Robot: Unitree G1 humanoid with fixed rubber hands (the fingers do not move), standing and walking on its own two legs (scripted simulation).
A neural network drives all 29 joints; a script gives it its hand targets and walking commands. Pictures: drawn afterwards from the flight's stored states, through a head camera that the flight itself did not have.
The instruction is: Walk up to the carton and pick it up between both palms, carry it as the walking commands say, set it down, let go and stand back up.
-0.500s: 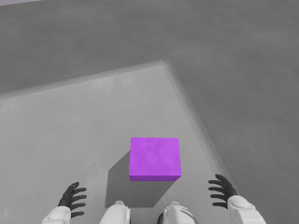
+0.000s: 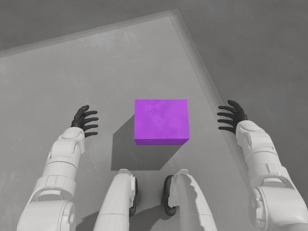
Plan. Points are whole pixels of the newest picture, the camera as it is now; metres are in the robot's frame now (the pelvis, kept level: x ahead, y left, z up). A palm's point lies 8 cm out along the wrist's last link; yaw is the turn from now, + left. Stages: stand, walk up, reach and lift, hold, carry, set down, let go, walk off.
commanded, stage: reach and lift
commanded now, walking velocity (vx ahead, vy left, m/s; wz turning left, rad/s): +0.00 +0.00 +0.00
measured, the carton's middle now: (160, 123) +0.51 -0.04 -0.59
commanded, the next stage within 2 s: none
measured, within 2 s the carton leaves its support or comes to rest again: neither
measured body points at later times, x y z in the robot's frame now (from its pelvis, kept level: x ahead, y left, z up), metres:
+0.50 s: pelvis +0.02 +0.00 -0.02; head +0.30 -0.01 +0.33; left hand +0.51 +0.20 -0.13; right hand +0.51 -0.27 -0.12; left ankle +0.09 +0.12 -0.65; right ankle +0.09 -0.10 -0.65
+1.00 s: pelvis +0.01 +0.00 -0.08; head +0.33 -0.01 +0.23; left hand +0.53 +0.19 -0.20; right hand +0.54 -0.27 -0.19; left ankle +0.09 +0.12 -0.65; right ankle +0.09 -0.10 -0.65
